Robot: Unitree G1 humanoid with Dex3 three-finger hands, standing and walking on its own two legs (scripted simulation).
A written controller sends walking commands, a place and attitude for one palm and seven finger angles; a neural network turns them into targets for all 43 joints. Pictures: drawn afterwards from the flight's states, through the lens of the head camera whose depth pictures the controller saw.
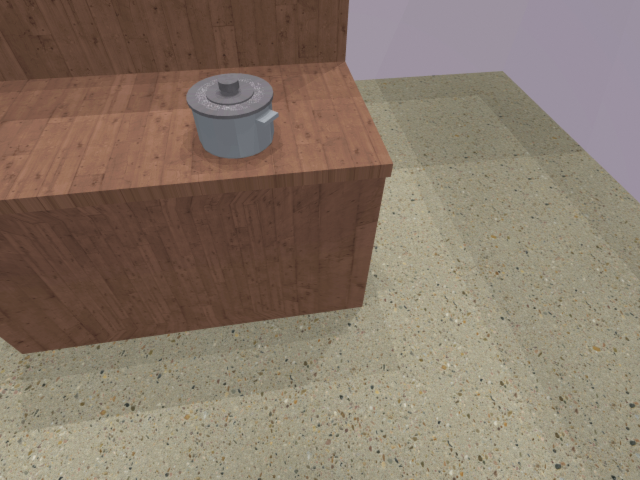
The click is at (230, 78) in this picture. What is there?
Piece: lid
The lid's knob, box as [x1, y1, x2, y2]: [218, 75, 238, 91]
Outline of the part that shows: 218,78 218,84 221,90 233,91 238,88 238,81 236,76 223,75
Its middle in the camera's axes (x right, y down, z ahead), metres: -0.21 -0.35 +0.87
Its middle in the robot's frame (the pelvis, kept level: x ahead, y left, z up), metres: +0.88 +0.26 +0.05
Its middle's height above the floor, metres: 0.83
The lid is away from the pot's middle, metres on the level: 0.00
